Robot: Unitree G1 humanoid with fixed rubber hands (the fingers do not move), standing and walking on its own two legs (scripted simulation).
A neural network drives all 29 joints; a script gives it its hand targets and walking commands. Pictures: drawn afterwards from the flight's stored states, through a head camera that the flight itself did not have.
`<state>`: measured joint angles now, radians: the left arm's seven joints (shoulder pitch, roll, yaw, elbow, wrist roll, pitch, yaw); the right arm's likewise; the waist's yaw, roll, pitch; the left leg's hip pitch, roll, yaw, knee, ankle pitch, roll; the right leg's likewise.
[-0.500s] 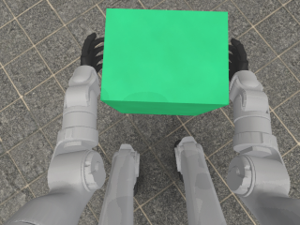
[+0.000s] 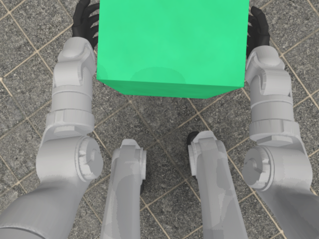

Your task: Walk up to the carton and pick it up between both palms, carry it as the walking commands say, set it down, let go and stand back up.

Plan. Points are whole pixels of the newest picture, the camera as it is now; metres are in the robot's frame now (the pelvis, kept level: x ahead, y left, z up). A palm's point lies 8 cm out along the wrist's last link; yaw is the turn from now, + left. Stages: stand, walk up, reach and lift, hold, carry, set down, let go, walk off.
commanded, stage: set down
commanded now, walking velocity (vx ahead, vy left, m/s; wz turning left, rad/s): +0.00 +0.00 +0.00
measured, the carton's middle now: (169, 50) +0.52 -0.05 -0.20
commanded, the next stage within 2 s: none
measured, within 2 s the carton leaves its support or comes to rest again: rests again in 1.02 s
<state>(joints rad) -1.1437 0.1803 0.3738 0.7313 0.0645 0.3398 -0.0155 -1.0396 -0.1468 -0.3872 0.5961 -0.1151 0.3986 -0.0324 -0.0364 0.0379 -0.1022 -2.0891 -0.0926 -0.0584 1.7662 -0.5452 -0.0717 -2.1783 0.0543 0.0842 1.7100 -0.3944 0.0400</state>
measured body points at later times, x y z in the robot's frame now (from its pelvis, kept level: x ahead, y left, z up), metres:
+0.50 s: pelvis -0.01 +0.01 -0.06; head +0.35 -0.01 +0.22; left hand +0.57 +0.13 -0.20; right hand +0.51 -0.24 -0.21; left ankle +0.09 +0.14 -0.45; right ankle +0.13 -0.13 -0.45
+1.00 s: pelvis -0.02 +0.01 -0.09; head +0.36 -0.03 +0.14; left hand +0.57 +0.13 -0.25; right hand +0.53 -0.23 -0.26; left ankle +0.09 +0.14 -0.45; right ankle +0.13 -0.13 -0.45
